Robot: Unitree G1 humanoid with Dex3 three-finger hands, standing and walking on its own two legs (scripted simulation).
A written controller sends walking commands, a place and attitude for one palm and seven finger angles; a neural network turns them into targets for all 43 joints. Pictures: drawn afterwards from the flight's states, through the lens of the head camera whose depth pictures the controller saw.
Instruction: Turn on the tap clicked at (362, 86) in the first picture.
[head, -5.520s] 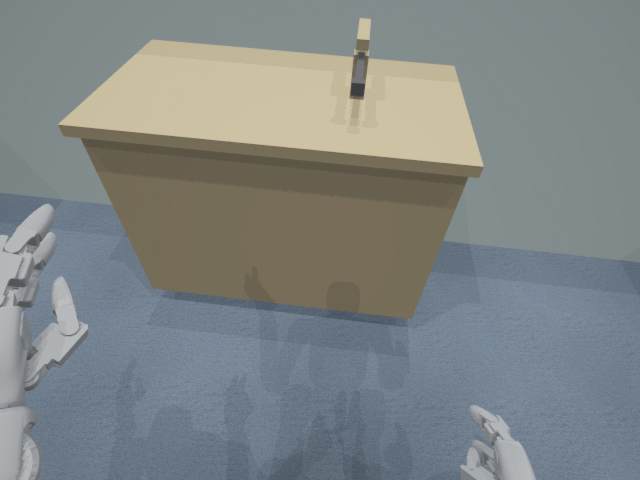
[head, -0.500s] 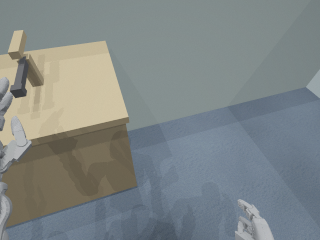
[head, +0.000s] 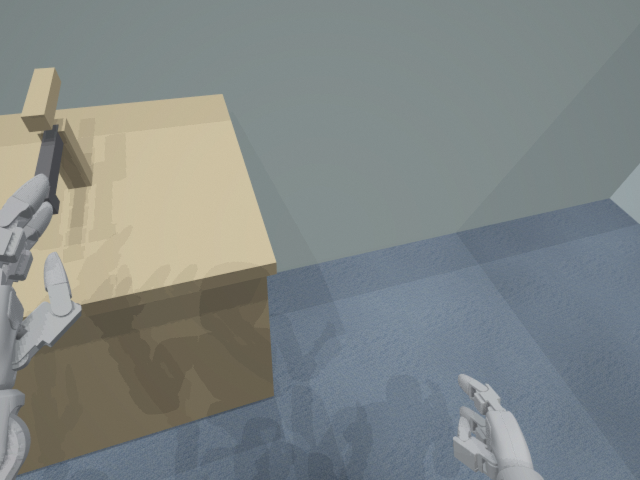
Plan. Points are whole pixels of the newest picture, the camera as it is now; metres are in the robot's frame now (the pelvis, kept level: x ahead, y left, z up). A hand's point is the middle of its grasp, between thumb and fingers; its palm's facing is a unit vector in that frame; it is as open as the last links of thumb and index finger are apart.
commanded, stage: shuffle to correct the standing spot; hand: left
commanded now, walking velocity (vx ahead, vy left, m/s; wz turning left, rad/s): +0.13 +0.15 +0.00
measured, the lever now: (42, 201) +0.40 +0.40 +0.10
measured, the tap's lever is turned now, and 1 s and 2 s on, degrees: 0 0 0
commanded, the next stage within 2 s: come to a stop and stand still in 0.94 s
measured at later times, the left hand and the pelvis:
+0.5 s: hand (52, 305) +0.22 +0.26 +0.17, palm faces +0.40 -0.84 -0.36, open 7.4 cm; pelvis +0.00 +0.02 -0.01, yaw -1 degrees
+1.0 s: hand (34, 270) +0.25 +0.29 +0.18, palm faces +0.41 -0.83 -0.39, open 7.4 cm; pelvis +0.03 +0.05 +0.00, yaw +0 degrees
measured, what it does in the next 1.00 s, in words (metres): steps on the spot: right foot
